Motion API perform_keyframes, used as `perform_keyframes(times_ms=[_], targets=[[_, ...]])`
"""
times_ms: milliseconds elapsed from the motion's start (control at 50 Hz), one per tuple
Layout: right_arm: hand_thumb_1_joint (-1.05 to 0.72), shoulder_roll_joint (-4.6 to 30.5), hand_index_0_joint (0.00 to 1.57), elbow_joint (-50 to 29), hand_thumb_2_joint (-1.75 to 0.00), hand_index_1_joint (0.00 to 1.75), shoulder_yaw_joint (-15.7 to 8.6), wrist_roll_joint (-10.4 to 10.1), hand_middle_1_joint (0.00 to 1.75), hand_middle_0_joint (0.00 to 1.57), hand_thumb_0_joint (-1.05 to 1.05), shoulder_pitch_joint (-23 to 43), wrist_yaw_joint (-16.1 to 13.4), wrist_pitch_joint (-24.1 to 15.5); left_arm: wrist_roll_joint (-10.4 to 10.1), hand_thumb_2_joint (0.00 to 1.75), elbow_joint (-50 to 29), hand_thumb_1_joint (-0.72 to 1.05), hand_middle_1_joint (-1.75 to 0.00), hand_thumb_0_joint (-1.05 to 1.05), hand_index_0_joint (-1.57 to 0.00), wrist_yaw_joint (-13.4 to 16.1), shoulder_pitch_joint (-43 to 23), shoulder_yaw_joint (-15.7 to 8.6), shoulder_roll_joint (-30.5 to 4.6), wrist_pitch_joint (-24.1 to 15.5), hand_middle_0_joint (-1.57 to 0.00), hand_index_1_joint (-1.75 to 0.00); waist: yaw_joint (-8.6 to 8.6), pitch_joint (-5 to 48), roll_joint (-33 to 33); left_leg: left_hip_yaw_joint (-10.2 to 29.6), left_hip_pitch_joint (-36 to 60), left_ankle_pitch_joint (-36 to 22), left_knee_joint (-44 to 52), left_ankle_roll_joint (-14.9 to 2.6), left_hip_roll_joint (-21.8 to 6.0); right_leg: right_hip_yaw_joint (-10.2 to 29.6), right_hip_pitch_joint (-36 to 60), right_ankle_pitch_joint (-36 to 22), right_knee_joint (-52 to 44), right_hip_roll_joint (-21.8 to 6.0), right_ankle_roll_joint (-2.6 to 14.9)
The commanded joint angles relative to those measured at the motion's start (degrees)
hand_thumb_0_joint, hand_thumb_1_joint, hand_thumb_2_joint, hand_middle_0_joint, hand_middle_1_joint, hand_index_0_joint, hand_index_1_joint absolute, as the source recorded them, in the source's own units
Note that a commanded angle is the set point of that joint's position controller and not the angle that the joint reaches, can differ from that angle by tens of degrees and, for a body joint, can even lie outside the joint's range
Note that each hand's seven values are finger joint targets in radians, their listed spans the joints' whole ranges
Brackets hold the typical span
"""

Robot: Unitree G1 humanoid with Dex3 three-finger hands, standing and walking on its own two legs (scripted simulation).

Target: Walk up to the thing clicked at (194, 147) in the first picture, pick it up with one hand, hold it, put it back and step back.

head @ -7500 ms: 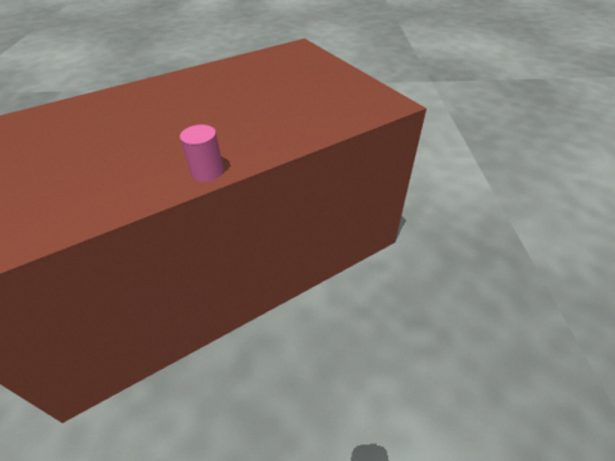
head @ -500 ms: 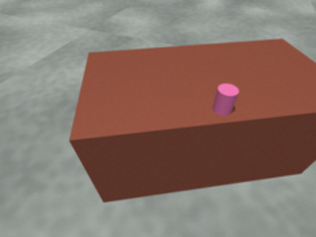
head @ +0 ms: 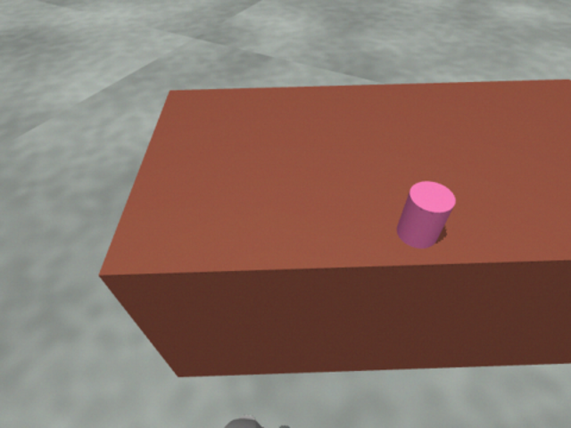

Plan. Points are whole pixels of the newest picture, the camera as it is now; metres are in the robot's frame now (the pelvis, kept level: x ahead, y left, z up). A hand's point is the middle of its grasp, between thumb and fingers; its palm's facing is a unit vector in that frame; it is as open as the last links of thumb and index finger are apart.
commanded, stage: walk up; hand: right
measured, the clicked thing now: (424, 215) +0.54 -0.24 -0.06
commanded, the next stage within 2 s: none
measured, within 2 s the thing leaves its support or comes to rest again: neither
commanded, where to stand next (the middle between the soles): +0.14 +0.02 m, yaw +4 degrees
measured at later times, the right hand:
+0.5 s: hand (469, 393) +0.24 -0.28 -0.17, palm faces -0.05 +0.93 -0.36, open 7.4 cm
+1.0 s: hand (464, 410) +0.21 -0.25 -0.16, palm faces -0.11 +0.92 -0.38, open 7.4 cm
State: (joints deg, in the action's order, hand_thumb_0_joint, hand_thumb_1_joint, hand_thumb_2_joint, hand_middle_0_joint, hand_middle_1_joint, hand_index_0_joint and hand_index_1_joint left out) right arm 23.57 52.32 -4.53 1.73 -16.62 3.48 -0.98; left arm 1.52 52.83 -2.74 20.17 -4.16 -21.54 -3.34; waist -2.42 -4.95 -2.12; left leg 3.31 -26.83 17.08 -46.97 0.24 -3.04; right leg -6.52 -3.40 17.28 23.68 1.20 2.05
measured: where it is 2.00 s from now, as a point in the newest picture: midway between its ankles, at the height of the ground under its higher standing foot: outside the picture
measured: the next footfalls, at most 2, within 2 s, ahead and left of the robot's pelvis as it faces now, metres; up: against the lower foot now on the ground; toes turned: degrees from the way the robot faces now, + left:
left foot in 0.10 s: +0.18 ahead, +0.15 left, +0.00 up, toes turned +4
right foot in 0.42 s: +0.17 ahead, -0.14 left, +0.00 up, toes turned +4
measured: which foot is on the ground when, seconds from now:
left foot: up 0.00-0.08, down 0.10-0.46, up 0.48-0.74, down 0.76-1.00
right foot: down 0.00-0.14, up 0.16-0.40, down 0.42-1.00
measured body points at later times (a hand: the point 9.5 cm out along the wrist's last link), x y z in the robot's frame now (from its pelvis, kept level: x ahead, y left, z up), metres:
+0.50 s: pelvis +0.11 -0.02 -0.03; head +0.16 -0.03 +0.42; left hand +0.18 +0.31 -0.13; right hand +0.24 -0.32 -0.15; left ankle +0.14 +0.14 -0.72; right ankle +0.17 -0.14 -0.74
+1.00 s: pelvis +0.09 +0.00 -0.02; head +0.11 +0.01 +0.43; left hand +0.15 +0.32 -0.14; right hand +0.21 -0.30 -0.13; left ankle +0.08 +0.14 -0.74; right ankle +0.13 -0.14 -0.74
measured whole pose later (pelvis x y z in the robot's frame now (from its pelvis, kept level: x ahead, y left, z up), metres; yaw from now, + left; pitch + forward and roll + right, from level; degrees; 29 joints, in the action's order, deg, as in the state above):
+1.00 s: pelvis +0.09 +0.00 -0.02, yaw +6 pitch -4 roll -1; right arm 21.2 55.1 -1.2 0.3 -8.5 0.3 0.6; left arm 0.2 56.2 0.4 8.6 -1.8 -22.4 -0.7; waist -0.5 -6.5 -0.2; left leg 3.0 -16.0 21.6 -41.1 1.7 -2.3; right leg -1.1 -16.4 17.1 37.6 -1.3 -1.2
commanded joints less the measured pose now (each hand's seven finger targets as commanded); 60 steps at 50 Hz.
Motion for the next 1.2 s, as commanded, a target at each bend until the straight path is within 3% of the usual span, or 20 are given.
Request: perform_keyframes(times_ms=[0, 80, 100, 120, 160, 220, 340, 400, 440, 460, 540, 640, 720, 760, 780, 800, 860, 940, 1020, 1180], targets=[[-0.90, 9.13, 0.20, -7.05, -0.90, 0.30, -2.42, -0.07, 0.30, 0.20, 0.00, 3.41, -0.21, -1.83, -0.35, 0.90, -7.15, 0.90, -0.30, 0.00, -0.20, 1.39, -1.60, -4.33, -16.49, -1.89, -0.20, -0.30, -0.47, -1.29, 6.98, -2.96, 0.96, -2.70, 9.05, -0.83, -1.70, 10.14, -1.64, -15.95, -5.57, -17.27, 9.88], [-0.90, 10.49, 0.20, -4.70, -0.90, 0.30, -3.45, -0.22, 0.30, 0.20, 0.00, -5.33, -1.93, -3.01, -0.78, 0.90, -8.22, 0.90, -0.30, 0.00, -0.20, 1.89, -0.78, -2.44, -13.19, -0.16, -0.20, -0.30, 4.61, 6.40, -0.84, -7.87, 21.84, -15.02, 19.33, -4.33, 3.61, 0.82, -6.98, -30.81, 19.85, -9.82, 4.42], [-0.90, 14.73, 0.20, -4.62, -0.90, 0.30, -4.81, 0.18, 0.30, 0.20, 0.00, -9.50, -2.73, -3.32, -1.32, 0.90, -9.01, 0.90, -0.30, 0.00, -0.20, 2.07, 1.80, -1.43, -9.83, -0.02, -0.20, -0.30, 5.99, 10.64, -10.80, 4.36, 31.27, -20.10, 19.83, -7.98, -4.77, -0.83, -16.95, -17.31, 32.86, -5.79, 1.28], [-0.90, 18.32, 0.20, -6.14, -0.90, 0.30, -5.25, 0.08, 0.30, 0.20, 0.00, -10.11, -3.51, -3.50, -1.59, 0.90, -8.94, 0.90, -0.30, 0.00, -0.20, 2.20, 4.88, -0.90, -6.67, 0.57, -0.20, -0.30, 4.93, 12.81, -16.12, 27.52, 36.98, -24.20, 22.07, -14.20, -18.56, 2.04, -28.01, 16.02, 41.19, 2.27, -0.51], [-0.90, 18.00, 0.20, -7.41, -0.90, 0.30, -5.42, -2.25, 0.30, 0.20, 0.00, -6.64, -3.69, -3.15, -1.35, 0.90, -7.63, 0.90, -0.30, 0.00, -0.20, 3.08, 1.63, -2.29, -14.23, 1.92, -0.20, -0.30, 4.95, 9.88, -5.20, 30.04, 26.56, -19.70, 26.42, -19.91, -21.27, 9.68, -26.14, 17.33, 47.69, -2.63, 0.37], [-0.90, 12.98, 0.20, -8.78, -0.90, 0.30, -2.80, -1.91, 0.30, 0.20, 0.00, -0.57, -4.60, -3.18, -1.98, 0.90, -6.87, 0.90, -0.30, 0.00, -0.20, 2.59, 1.79, -2.12, -11.74, 2.49, -0.20, -0.30, 1.66, 3.44, -2.98, 8.77, 14.74, -28.54, 23.56, -12.64, -13.12, 11.58, -21.93, 11.35, 40.59, -5.13, 0.83], [-0.90, 12.36, 0.20, -9.54, -0.90, 0.30, -1.22, -1.43, 0.30, 0.20, 0.00, 3.93, -4.58, -2.06, -1.98, 0.90, -4.92, 0.90, -0.30, 0.00, -0.20, 3.18, 0.50, -1.49, -9.10, 1.68, -0.20, -0.30, 1.42, 6.92, -9.43, 2.49, 11.14, -40.94, 15.11, -12.70, -11.06, 5.08, -12.59, 1.50, 19.53, -3.60, -1.58], [-0.90, 10.53, 0.20, -10.36, -0.90, 0.30, -0.75, -2.90, 0.30, 0.20, 0.00, 7.11, -4.23, 0.22, -0.76, 0.90, -3.63, 0.90, -0.30, 0.00, -0.20, 3.93, 2.07, -2.83, -13.33, 0.88, -0.20, -0.30, -1.21, 9.22, -2.79, 0.85, 4.67, -19.41, 4.53, -6.37, -6.26, 6.85, -5.04, -14.00, 7.91, -3.63, -0.04], [-0.90, 6.91, 0.20, -10.75, -0.90, 0.30, 0.08, -2.87, 0.30, 0.20, 0.00, 5.29, -4.71, 2.06, -0.25, 0.90, -6.64, 0.90, -0.30, 0.00, -0.20, 4.06, -3.68, -3.90, -20.42, 0.69, -0.20, -0.30, 0.88, 6.28, 13.47, -2.23, -2.29, 18.15, -12.29, -1.54, 5.20, 33.87, -11.86, -20.39, -2.80, -25.17, 10.32], [-0.90, 10.10, 0.20, -9.79, -0.90, 0.30, -1.40, -2.13, 0.30, 0.20, 0.00, 5.07, -5.34, 2.83, -0.31, 0.90, -7.37, 0.90, -0.30, 0.00, -0.20, 4.27, -6.39, -4.03, -22.49, 0.89, -0.20, -0.30, 0.53, 6.03, 14.30, 2.10, 0.27, 22.05, -19.44, -1.29, 3.47, 37.22, -15.38, -21.70, -2.08, -28.59, 16.50], [-0.90, 9.35, 0.20, -6.73, -0.90, 0.30, -1.74, -2.54, 0.30, 0.20, 0.00, 3.39, -4.79, 2.59, -0.35, 0.90, -7.00, 0.90, -0.30, 0.00, -0.20, 4.84, -8.45, -3.13, -16.30, 0.87, -0.20, -0.30, 1.95, 5.53, 11.44, 3.93, -2.62, 14.46, -21.06, -1.11, 4.19, 19.97, -10.82, -26.43, 4.88, -17.57, 10.87], [-0.90, 8.75, 0.20, -6.39, -0.90, 0.30, -0.99, -1.88, 0.30, 0.20, 0.00, 5.51, -4.23, 1.71, 0.45, 0.90, -7.24, 0.90, -0.30, 0.00, -0.20, 4.98, -7.01, -2.91, -15.55, 1.17, -0.20, -0.30, -0.68, 10.78, 14.41, -0.58, -0.67, 13.85, -1.43, 0.31, 2.67, 17.94, -0.22, -24.67, 8.13, -16.85, 11.12], [-0.90, 8.49, 0.20, -2.67, -0.90, 0.30, -1.51, -0.79, 0.30, 0.20, 0.00, 0.54, -4.42, 0.46, -1.38, 0.90, -7.48, 0.90, -0.30, 0.00, -0.20, 4.37, -11.38, -2.26, -15.98, 2.54, -0.20, -0.30, 3.29, 10.42, 13.57, -4.61, 14.52, -1.50, 20.30, -0.87, 4.61, 14.37, -9.87, -25.06, 16.13, -15.38, 7.34], [-0.90, 13.90, 0.20, -3.11, -0.90, 0.30, -2.61, 0.48, 0.30, 0.20, 0.00, 2.77, -4.75, -0.40, -2.12, 0.90, -8.09, 0.90, -0.30, 0.00, -0.20, 4.17, -11.06, -0.30, -10.00, 2.92, -0.20, -0.30, 2.25, 10.04, -1.66, 15.84, 20.98, -11.00, 24.46, -5.56, -8.09, 9.24, -22.46, -9.15, 25.54, -8.08, 0.62], [-0.90, 17.91, 0.20, -4.29, -0.90, 0.30, -2.60, -0.15, 0.30, 0.20, 0.00, 7.33, -4.35, -0.49, -2.19, 0.90, -7.22, 0.90, -0.30, 0.00, -0.20, 4.62, -12.65, -0.57, -10.78, 3.37, -0.20, -0.30, 2.21, 7.50, -9.06, 24.14, 13.07, -12.01, 25.05, -12.66, -15.98, 6.90, -22.39, 16.45, 26.96, -2.47, -0.92], [-0.90, 18.03, 0.20, -4.03, -0.90, 0.30, -2.65, -0.78, 0.30, 0.20, 0.00, 9.41, -4.11, -0.50, -1.62, 0.90, -5.65, 0.90, -0.30, 0.00, -0.20, 4.80, -13.72, -1.33, -13.47, 3.42, -0.20, -0.30, 2.74, 5.17, -9.79, 25.43, 5.45, -8.86, 25.56, -16.83, -18.21, 9.53, -16.97, 18.55, 30.46, -4.50, -0.92], [-0.90, 10.91, 0.20, -3.84, -0.90, 0.30, 0.12, -0.70, 0.30, 0.20, 0.00, 13.04, -4.27, -0.52, -2.10, 0.90, -2.31, 0.90, -0.30, 0.00, -0.20, 3.77, -10.42, -0.97, -11.28, 2.14, -0.20, -0.30, -0.63, 3.56, -7.19, 6.00, 9.57, -19.21, 17.14, -8.47, -6.02, 6.88, -14.06, 5.64, 16.16, -3.89, -0.21], [-0.90, 9.24, 0.20, -2.09, -0.90, 0.30, 0.80, -2.24, 0.30, 0.20, 0.00, 10.07, -3.95, 0.07, -1.02, 0.90, 0.03, 0.90, -0.30, 0.00, -0.20, 4.21, -10.02, -1.09, -13.84, 0.83, -0.20, -0.30, 0.88, 9.59, -2.85, 3.33, 8.93, -16.30, 11.08, -3.09, -2.35, 13.48, -1.58, -17.46, 5.63, -8.60, 2.10], [-0.90, 10.44, 0.20, 1.10, -0.90, 0.30, 0.24, -1.20, 0.30, 0.20, 0.00, 10.34, -3.67, 0.61, -1.16, 0.90, 0.38, 0.90, -0.30, 0.00, -0.20, 3.10, -17.01, 0.44, -13.28, 1.56, -0.20, -0.30, 3.33, 1.95, -0.33, 6.33, 12.71, 10.20, 22.96, -3.50, -2.52, 13.79, -16.70, 8.28, 1.20, -8.44, 1.18], [-0.90, 9.38, 0.20, 4.19, -0.90, 0.30, 1.33, -1.39, 0.30, 0.20, 0.00, 12.60, -2.87, -0.20, -1.19, 0.90, 4.98, 0.90, -0.30, 0.00, -0.20, 2.78, -16.49, 0.75, -12.47, 0.27, -0.20, -0.30, 2.45, 4.07, 2.39, 3.91, 14.10, 0.35, 25.48, -2.56, -2.22, 13.51, -9.25, -1.33, -3.84, -8.73, 0.35]])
